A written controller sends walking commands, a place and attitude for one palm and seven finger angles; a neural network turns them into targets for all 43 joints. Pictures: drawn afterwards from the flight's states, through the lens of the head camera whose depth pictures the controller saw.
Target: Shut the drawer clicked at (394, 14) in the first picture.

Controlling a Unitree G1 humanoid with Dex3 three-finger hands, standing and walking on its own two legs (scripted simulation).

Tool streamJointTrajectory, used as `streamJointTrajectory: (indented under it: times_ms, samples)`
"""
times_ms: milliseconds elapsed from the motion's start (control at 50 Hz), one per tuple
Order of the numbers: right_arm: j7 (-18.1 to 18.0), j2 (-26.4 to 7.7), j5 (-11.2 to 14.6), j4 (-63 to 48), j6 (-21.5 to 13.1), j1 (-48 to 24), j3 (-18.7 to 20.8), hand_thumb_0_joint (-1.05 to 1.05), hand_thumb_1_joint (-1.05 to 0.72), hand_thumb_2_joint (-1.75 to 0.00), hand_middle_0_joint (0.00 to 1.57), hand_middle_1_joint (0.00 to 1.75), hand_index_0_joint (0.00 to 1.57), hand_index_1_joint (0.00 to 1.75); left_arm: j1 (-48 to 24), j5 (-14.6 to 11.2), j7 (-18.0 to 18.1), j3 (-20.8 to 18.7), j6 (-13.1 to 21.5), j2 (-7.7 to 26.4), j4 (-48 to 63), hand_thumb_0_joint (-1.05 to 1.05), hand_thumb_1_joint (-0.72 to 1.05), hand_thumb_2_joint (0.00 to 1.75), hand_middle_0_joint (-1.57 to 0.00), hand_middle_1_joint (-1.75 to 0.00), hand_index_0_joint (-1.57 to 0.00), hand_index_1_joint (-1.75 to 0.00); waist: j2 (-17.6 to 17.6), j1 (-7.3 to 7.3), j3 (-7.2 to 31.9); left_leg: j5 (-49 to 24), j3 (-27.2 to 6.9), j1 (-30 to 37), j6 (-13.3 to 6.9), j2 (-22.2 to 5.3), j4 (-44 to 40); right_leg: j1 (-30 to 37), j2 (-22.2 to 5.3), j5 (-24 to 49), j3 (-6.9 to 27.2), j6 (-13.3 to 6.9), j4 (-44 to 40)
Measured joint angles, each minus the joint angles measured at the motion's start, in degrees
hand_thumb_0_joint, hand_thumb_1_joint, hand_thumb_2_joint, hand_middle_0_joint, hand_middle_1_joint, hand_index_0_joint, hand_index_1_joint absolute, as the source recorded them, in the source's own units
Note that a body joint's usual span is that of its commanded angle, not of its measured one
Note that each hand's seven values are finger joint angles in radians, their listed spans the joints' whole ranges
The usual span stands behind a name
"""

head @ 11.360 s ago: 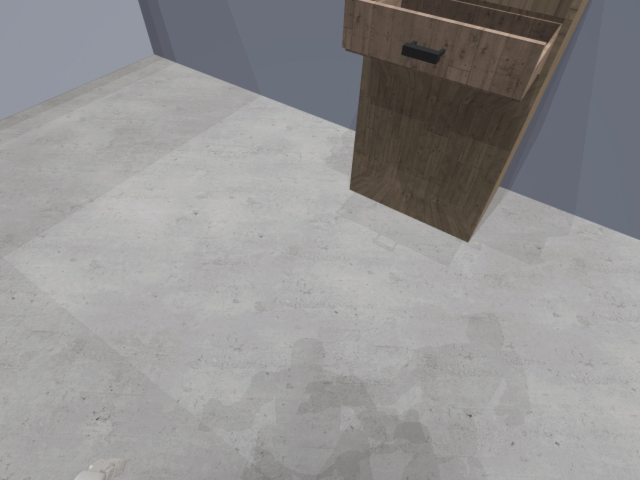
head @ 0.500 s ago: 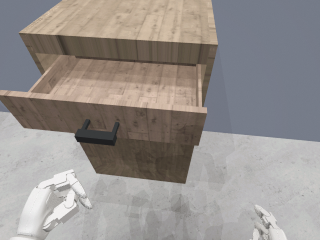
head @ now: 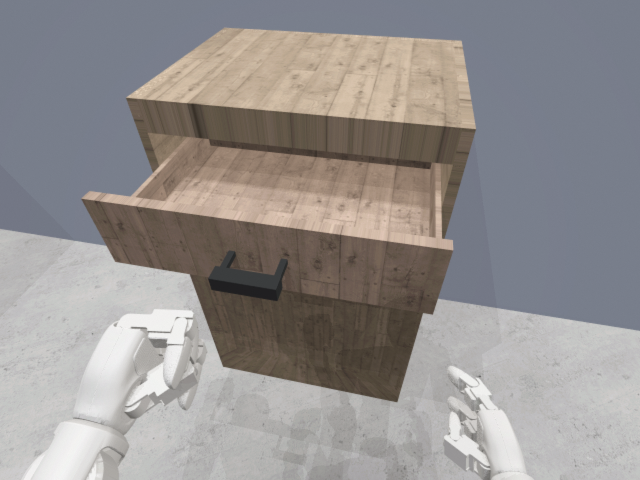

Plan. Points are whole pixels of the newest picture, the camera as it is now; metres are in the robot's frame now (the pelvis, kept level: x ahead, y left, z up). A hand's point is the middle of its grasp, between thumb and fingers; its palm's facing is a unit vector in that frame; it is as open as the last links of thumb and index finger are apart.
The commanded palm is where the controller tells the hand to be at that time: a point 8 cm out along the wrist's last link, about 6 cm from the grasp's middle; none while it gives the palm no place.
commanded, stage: raise the hand and make a fist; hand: left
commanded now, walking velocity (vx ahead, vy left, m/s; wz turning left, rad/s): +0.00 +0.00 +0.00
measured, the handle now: (251, 272) +0.39 +0.15 +0.06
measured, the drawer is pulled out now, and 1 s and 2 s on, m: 0.20 0.20 0.20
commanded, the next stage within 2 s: bring the fist close to the handle in 0.38 s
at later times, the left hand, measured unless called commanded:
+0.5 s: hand (196, 360) +0.19 +0.14 +0.15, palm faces -0.03 -0.99 -0.14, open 3.2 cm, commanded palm +0.16 +0.20 +0.15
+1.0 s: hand (227, 345) +0.24 +0.14 +0.10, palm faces -0.07 -1.00 -0.07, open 3.2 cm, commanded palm +0.22 +0.19 +0.10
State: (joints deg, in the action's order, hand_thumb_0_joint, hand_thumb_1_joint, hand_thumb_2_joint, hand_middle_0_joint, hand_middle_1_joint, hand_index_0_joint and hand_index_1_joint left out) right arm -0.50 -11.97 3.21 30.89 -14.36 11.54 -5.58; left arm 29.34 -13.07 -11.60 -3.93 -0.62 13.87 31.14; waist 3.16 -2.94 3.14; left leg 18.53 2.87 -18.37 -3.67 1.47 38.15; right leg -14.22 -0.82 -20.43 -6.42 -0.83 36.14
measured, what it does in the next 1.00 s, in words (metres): stands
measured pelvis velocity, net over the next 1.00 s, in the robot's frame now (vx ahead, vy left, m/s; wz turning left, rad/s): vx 0.01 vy -0.04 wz -0.01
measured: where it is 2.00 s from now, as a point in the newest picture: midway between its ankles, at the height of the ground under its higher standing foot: outside the picture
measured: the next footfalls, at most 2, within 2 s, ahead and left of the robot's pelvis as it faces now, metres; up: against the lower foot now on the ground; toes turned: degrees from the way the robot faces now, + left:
none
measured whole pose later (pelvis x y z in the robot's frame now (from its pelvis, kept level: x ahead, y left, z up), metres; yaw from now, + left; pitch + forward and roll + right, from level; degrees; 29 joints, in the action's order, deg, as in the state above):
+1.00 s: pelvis +0.01 -0.04 +0.00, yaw -1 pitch +2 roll +0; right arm -2.7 -16.0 3.1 36.4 -18.0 13.6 -1.7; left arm 19.2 -16.5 -17.4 -10.6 8.8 14.1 6.7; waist 3.0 -0.4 2.2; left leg 18.2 2.1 -19.7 -0.5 -0.7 36.4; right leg -16.2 1.5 -21.0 -6.8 -3.8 35.4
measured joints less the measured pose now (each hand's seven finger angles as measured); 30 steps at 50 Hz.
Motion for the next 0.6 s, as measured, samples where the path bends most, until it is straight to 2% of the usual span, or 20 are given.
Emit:
streamJointTrajectory:
  times_ms: [180, 280, 400, 600]
  samples:
    - [-0.81, -1.54, 0.62, 1.71, 0.68, 1.7, 0.95, 0.02, -0.9, -0.9, 0.2, 0.3, 0.2, 0.3, -1.98, -1.26, -0.27, -2.63, -3.4, 0.77, -2.24, 0.01, 0.9, 0.9, -1.4, -1.6, -1.4, -1.6, -0.21, 1.42, -0.34, -1.53, 0.32, 1.79, 0.73, -0.42, -2.64, 1.13, 0.52, 1.13, 0.37, -0.74, -1.71]
    - [-1.15, -2.49, 0.75, 2.29, -0.76, 2.85, 2.06, 0.02, -0.91, -0.9, 0.2, 0.3, 0.2, 0.3, -0.31, -2.14, -0.33, -3.93, -1.95, 1.36, -2.59, 0.01, 0.9, 0.9, -1.4, -1.6, -1.4, -1.6, -0.08, 1.93, -0.22, -1.59, 0.15, 2.14, 1.38, -1.01, -2.87, 1.48, 1.15, 1.18, 0.25, -1.38, -2.06]
    - [-2.13, -3.09, 1.04, 3.73, -2.43, 3.08, 2.7, 0.02, -0.91, -0.9, 0.2, 0.3, 0.2, 0.3, -1.46, -3.38, -1.18, -6.6, -0.05, 2.26, -6.03, 0.01, 0.89, 0.9, -1.4, -1.6, -1.4, -1.6, 0.26, 1.63, -0.41, -1.72, -0.42, 2.42, 2.28, -1.77, -3.06, 1.98, 1.98, 1.26, -0.24, -2.25, -2.61]
    - [-3.07, -3.68, 1.11, 5.44, -5.28, 1.88, 2.52, 0.02, -0.91, -0.9, 0.2, 0.3, 0.2, 0.3, -5.86, -5.66, -5.4, -9.89, 1.73, 2.98, -14.09, 0.01, 0.89, 0.9, -1.4, -1.6, -1.4, -1.6, 1.04, 1.39, -0.28, -1.75, -1.18, 2.46, 3.54, -2.82, -3.58, 2.37, 3.17, 1.35, -0.83, -3.19, -3.79]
